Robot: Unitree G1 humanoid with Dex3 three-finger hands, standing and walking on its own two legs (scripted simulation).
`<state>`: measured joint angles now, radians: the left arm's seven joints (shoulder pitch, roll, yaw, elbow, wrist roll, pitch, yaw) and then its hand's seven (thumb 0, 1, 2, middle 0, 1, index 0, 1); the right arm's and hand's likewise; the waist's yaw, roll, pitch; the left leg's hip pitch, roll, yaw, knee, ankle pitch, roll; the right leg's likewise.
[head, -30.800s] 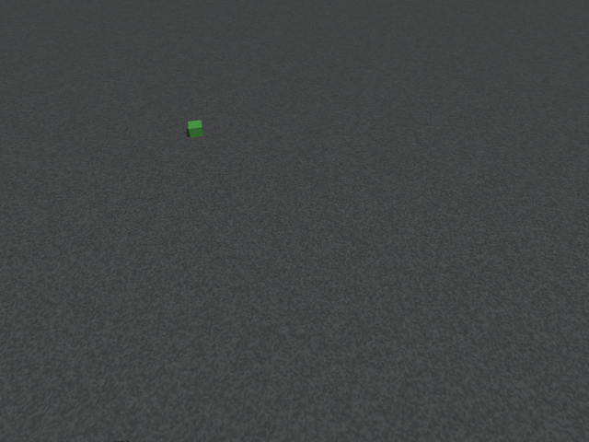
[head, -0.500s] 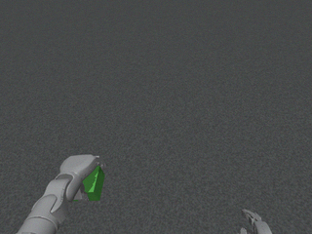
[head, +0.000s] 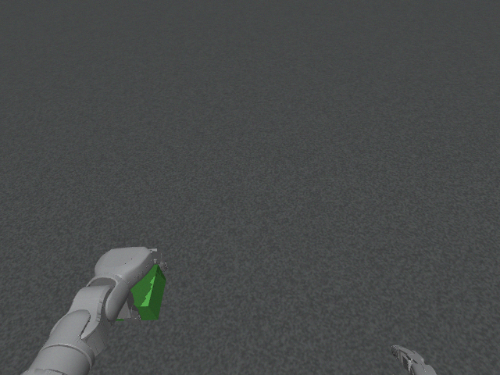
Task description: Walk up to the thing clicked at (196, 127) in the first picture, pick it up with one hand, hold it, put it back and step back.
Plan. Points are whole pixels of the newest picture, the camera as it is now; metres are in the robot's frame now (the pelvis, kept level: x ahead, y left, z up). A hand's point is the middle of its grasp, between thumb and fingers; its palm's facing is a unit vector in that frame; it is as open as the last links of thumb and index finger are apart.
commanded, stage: crouch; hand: left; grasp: from above
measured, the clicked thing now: (135, 292) +0.30 +0.24 -0.07
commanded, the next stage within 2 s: lower in 1.88 s
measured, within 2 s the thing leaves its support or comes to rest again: neither
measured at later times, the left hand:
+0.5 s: hand (153, 311) +0.33 +0.25 -0.22, palm faces -0.41 +0.06 -0.91, open 10.6 cm
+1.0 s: hand (172, 327) +0.37 +0.27 -0.45, palm faces -0.46 +0.00 -0.89, open 10.6 cm
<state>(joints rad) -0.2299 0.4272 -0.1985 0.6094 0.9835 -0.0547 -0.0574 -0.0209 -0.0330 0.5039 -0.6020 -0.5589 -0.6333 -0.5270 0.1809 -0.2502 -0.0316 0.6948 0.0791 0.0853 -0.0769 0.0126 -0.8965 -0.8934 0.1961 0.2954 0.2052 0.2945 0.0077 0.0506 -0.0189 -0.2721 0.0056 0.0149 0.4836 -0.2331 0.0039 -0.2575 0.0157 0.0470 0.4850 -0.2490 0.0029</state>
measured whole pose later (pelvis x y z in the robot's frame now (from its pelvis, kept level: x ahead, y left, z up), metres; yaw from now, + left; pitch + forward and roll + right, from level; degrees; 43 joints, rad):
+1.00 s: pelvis -0.08 +0.01 -0.31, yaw -2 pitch +37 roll -6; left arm -0.82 0.61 0.03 1.28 1.24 -0.19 0.32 -0.02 -0.06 0.51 -0.63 -0.54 -0.66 -0.51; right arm 0.20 -0.23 -0.01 0.74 -0.07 -0.03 0.04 0.01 -0.89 -0.89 0.20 0.30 0.21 0.29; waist -0.18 0.04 -0.19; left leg -1.99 -0.01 -0.07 1.95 -0.62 0.02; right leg -1.91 0.03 -0.05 1.90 -0.65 0.03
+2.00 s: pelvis -0.08 +0.01 -0.43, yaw -8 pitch +34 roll -10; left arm -0.99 0.87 0.12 1.46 1.31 -0.27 0.34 -0.02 -0.06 0.52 -0.63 -0.54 -0.66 -0.51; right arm 0.14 -0.26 0.09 0.73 -0.13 -0.01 0.13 0.00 -0.91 -0.90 0.20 0.30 0.21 0.29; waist -0.24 -0.03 -0.03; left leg -2.32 0.01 -0.15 2.39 -0.68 0.01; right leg -2.22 0.07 -0.12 2.29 -0.69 0.03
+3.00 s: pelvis -0.08 +0.01 -0.47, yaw -12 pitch +30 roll -13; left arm -1.00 1.02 0.17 1.59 1.33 -0.30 0.49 -0.02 -0.06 0.52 -0.64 -0.54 -0.66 -0.51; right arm 0.08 -0.29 0.24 0.69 -0.21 -0.08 0.15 0.00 -0.90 -0.89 0.20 0.30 0.21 0.30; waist -0.31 -0.13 0.11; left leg -2.36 0.02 -0.23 2.54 -0.72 0.00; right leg -2.25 0.09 -0.19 2.38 -0.69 0.04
